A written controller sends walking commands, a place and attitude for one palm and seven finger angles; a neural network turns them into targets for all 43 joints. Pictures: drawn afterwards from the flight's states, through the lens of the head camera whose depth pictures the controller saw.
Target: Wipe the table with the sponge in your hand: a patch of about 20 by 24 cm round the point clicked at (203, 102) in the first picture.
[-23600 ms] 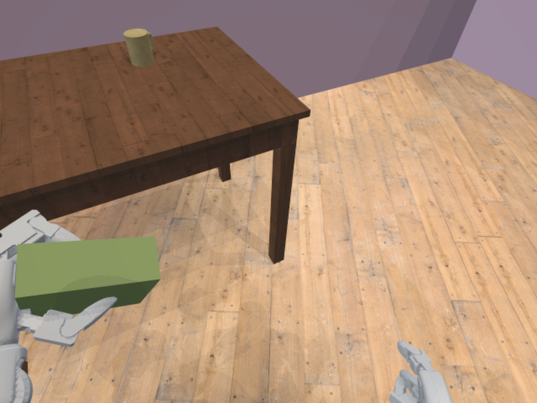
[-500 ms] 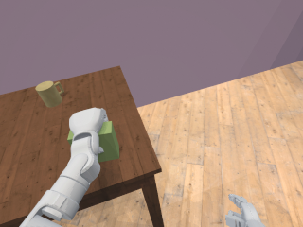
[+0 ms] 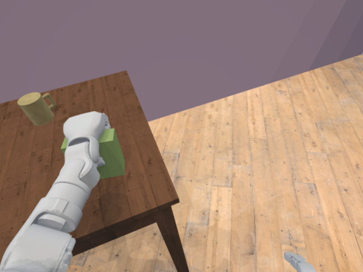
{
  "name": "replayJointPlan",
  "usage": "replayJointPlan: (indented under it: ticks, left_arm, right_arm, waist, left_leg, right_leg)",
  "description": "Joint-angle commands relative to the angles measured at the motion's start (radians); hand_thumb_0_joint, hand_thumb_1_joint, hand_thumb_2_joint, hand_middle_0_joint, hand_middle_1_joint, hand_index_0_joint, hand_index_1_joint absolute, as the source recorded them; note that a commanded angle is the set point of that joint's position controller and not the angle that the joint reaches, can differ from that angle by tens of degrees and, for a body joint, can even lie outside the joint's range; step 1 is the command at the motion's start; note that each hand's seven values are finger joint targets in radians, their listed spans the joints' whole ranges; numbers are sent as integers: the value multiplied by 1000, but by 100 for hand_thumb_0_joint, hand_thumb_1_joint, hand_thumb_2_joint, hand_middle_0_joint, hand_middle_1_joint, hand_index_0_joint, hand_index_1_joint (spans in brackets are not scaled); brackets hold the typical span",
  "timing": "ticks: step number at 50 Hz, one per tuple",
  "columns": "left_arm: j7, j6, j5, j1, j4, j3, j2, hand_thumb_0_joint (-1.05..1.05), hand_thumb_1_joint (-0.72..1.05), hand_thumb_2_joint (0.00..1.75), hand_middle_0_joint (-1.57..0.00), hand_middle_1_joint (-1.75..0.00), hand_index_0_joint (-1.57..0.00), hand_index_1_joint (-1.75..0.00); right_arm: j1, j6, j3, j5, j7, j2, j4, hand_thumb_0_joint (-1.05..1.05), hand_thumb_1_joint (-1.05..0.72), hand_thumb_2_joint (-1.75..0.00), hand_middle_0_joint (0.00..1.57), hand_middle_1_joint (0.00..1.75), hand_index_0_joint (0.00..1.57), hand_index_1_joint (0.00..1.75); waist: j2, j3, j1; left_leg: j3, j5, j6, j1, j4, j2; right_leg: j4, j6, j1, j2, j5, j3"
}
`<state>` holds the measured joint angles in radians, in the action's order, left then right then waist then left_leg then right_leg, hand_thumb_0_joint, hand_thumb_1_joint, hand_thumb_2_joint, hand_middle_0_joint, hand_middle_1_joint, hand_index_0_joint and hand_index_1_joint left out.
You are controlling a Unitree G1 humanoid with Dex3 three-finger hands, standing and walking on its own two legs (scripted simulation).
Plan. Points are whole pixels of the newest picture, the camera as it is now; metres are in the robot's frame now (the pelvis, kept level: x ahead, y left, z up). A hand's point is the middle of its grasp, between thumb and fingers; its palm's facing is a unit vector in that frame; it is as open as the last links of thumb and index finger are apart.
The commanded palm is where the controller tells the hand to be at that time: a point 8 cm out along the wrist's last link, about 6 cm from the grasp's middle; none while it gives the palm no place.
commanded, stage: wipe forward along the third lane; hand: left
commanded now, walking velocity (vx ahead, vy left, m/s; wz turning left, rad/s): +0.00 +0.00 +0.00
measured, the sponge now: (99, 161) +0.37 +0.25 +0.04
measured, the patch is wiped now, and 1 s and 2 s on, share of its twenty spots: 0.95 1.00 1.00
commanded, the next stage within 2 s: wipe back along the third lane in 0.54 s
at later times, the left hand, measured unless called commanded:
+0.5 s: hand (92, 130) +0.43 +0.27 +0.10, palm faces -0.08 -0.02 -1.00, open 9.3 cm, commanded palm +0.42 +0.29 +0.13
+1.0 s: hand (87, 130) +0.43 +0.28 +0.10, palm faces +0.02 -0.04 -1.00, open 9.3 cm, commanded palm +0.39 +0.28 +0.13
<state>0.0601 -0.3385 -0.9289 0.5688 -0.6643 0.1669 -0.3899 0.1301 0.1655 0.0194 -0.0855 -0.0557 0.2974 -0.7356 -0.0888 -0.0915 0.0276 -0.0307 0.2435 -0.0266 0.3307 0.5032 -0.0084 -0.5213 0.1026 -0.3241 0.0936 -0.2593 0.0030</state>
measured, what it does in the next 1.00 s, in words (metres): stands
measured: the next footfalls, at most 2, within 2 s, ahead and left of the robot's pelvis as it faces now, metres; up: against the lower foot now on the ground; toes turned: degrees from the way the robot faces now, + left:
none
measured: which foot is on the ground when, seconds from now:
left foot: down 0.00-1.00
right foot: down 0.00-1.00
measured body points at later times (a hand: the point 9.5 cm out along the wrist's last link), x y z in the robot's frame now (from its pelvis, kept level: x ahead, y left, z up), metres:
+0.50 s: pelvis +0.01 +0.00 +0.00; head +0.03 -0.03 +0.45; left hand +0.43 +0.27 +0.15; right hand +0.13 -0.26 -0.14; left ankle +0.01 +0.15 -0.73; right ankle +0.00 -0.05 -0.73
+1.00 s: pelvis +0.03 +0.04 +0.00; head +0.03 +0.00 +0.45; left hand +0.43 +0.28 +0.15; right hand +0.15 -0.22 -0.13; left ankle +0.01 +0.15 -0.73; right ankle +0.00 -0.05 -0.73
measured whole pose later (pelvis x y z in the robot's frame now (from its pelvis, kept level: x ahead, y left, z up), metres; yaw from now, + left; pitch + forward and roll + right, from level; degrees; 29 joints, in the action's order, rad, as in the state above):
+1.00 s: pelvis +0.03 +0.04 +0.00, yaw -1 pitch +7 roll +0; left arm 0.17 -0.32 -0.93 0.60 -0.74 0.16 -0.40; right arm 0.19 0.22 0.00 -0.09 -0.01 0.29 -0.73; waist -0.08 -0.14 0.01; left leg -0.02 0.27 -0.01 0.34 0.50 0.01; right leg -0.47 0.06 -0.31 0.08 -0.27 -0.02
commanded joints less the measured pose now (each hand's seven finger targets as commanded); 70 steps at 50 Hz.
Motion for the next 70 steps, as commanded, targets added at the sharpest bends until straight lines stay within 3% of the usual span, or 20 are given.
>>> replayJointPlan:
  ticks: [1, 4, 5, 7, 10, 13, 17, 19, 23, 29, 32, 35, 41, 42, 44, 49, 50, 55, 65, 70]
  left_arm:
    - [45, 1, -59, 289, -19, -83, -280, 0, 10, 130, -120, -160, -120, -160]
    - [42, 25, -64, 309, -49, -95, -307, 0, 10, 130, -120, -160, -120, -160]
    - [41, 29, -68, 320, -54, -126, -349, 0, 10, 130, -120, -160, -120, -160]
    - [43, 42, -72, 323, -80, -98, -312, 0, 10, 130, -120, -160, -120, -160]
    - [41, 52, -70, 334, -91, -118, -337, 0, 10, 130, -120, -160, -120, -160]
    - [41, 64, -77, 382, -120, -94, -324, 0, 10, 130, -120, -160, -120, -160]
    - [49, 83, -86, 373, -141, -126, -352, 0, 10, 130, -120, -160, -120, -160]
    - [52, 90, -83, 385, -141, -106, -326, 0, 10, 130, -120, -160, -120, -160]
    - [61, 91, -84, 423, -180, -126, -360, 0, 10, 130, -120, -160, -120, -160]
    - [70, 86, -102, 492, -232, -132, -409, 0, 10, 130, -120, -160, -120, -160]
    - [66, 85, -109, 511, -242, -109, -384, 0, 10, 130, -120, -160, -120, -160]
    - [57, 98, -91, 419, -215, -103, -321, 0, 10, 130, -120, -160, -120, -160]
    - [71, 91, -39, 301, -129, -44, -182, 0, 10, 130, -120, -160, -120, -160]
    - [76, 81, -36, 274, -124, -57, -190, 0, 10, 130, -120, -160, -120, -160]
    - [79, 56, -13, 227, -76, -24, -131, 0, 10, 130, -120, -160, -120, -160]
    - [78, -30, -2, 173, -27, -21, -124, 0, 10, 130, -120, -160, -120, -160]
    - [73, -43, 4, 174, 22, -9, -110, 0, 10, 130, -120, -160, -120, -160]
    - [59, -116, 10, 93, 134, 35, -44, 0, 10, 130, -120, -160, -120, -160]
    - [39, -237, 13, -4, 362, 190, 133, 0, 10, 130, -120, -160, -120, -160]
    - [18, -280, 14, -38, 444, 216, 139, 0, 10, 130, -120, -160, -120, -160]
  right_arm:
    - [-115, -46, -43, -2, -3, 116, 143, 0, -90, -90, 20, 30, 20, 30]
    - [-97, -44, -43, -1, -4, 117, 138, 0, -90, -90, 20, 30, 20, 30]
    - [-95, -40, -44, -1, -3, 121, 135, 0, -90, -90, 20, 30, 20, 30]
    - [-76, -40, -44, -1, 1, 119, 136, 0, -90, -90, 20, 30, 20, 30]
    - [-68, -35, -49, -2, 6, 123, 137, 0, -90, -90, 20, 30, 20, 30]
    - [-45, -35, -48, -4, 7, 126, 132, 0, -90, -90, 20, 30, 20, 30]
    - [-24, -31, -55, -1, 11, 131, 130, 0, -90, -90, 20, 30, 20, 30]
    - [-20, -29, -55, 0, 14, 129, 131, 0, -90, -90, 20, 30, 20, 30]
    - [-3, -26, -58, 1, 15, 135, 121, 0, -90, -90, 20, 30, 20, 30]
    - [11, -23, -53, 0, 17, 141, 113, 0, -90, -90, 20, 30, 20, 30]
    - [24, -23, -56, 1, 19, 137, 115, 0, -90, -90, 20, 30, 20, 30]
    - [24, -17, -63, 4, 26, 125, 134, 0, -90, -90, 20, 30, 20, 30]
    - [-12, -7, -69, -2, 34, 117, 154, 0, -90, -90, 20, 30, 20, 30]
    - [-20, -4, -69, -4, 35, 119, 152, 0, -90, -90, 20, 30, 20, 30]
    - [-47, 1, -67, -8, 39, 113, 165, 0, -90, -90, 20, 30, 20, 30]
    - [-98, 12, -60, -14, 42, 114, 167, 0, -90, -90, 20, 30, 20, 30]
    - [-118, 17, -61, -17, 44, 112, 176, 0, -90, -90, 20, 30, 20, 30]
    - [-173, 31, -50, -20, 58, 99, 206, 0, -90, -90, 20, 30, 20, 30]
    - [-265, 47, -37, -19, 104, 78, 249, 0, -90, -90, 20, 30, 20, 30]
    - [-299, 54, -29, -20, 122, 76, 259, 0, -90, -90, 20, 30, 20, 30]
  waist:
    - [193, -138, -16]
    - [188, -166, -22]
    - [166, -176, -16]
    - [168, -163, -26]
    - [165, -194, -25]
    - [179, -172, -48]
    - [166, -208, -38]
    - [165, -215, -46]
    - [198, -205, -59]
    - [157, -195, -72]
    - [126, -225, -77]
    - [116, -305, -48]
    - [163, -247, -39]
    - [172, -232, -32]
    - [189, -220, -23]
    - [202, -171, -12]
    - [156, -192, -7]
    - [115, -183, 5]
    - [129, -204, 6]
    - [140, -211, 13]
  left_leg:
    - [30, -6, -32, 69, -29, 56]
    - [33, -23, -34, 88, -13, 57]
    - [25, -27, -31, 92, -14, 60]
    - [30, -40, -35, 87, -13, 55]
    - [27, -62, -36, 91, -6, 59]
    - [32, -55, -40, 97, -4, 53]
    - [31, -89, -41, 88, 3, 54]
    - [36, -100, -42, 88, 8, 52]
    - [38, -85, -44, 107, 10, 50]
    - [36, -60, -43, 127, 10, 51]
    - [36, -79, -45, 104, 14, 48]
    - [35, -147, -41, 73, 13, 50]
    - [40, -138, -43, 39, -8, 44]
    - [36, -139, -42, 36, -11, 44]
    - [39, -141, -41, 21, -25, 45]
    - [35, -158, -41, -5, -48, 47]
    - [34, -176, -37, -24, -54, 48]
    - [17, -246, -25, -84, -63, 39]
    - [-23, -458, 9, -197, -37, 3]
    - [-34, -510, 14, -209, -22, -1]
  right_leg:
    - [136, -72, 128, -84, 106, -162]
    - [128, -76, 154, -92, 168, -173]
    - [124, -69, 157, -88, 172, -187]
    - [116, -71, 141, -85, 205, -157]
    - [108, -70, 158, -83, 257, -167]
    - [110, -76, 130, -84, 255, -145]
    - [96, -71, 143, -80, 297, -132]
    - [93, -74, 146, -82, 341, -130]
    - [98, -81, 140, -83, 321, -127]
    - [103, -79, 111, -82, 258, -121]
    - [96, -74, 105, -78, 263, -108]
    - [78, -65, 167, -75, 356, -99]
    - [98, -67, 150, -67, 333, -82]
    - [100, -64, 145, -65, 325, -79]
    - [110, -64, 156, -64, 324, -72]
    - [121, -59, 168, -63, 325, -59]
    - [115, -53, 176, -62, 322, -56]
    - [98, -38, 167, -57, 331, -26]
    - [42, -27, 137, -49, 382, 23]
    - [25, -26, 154, -49, 410, 21]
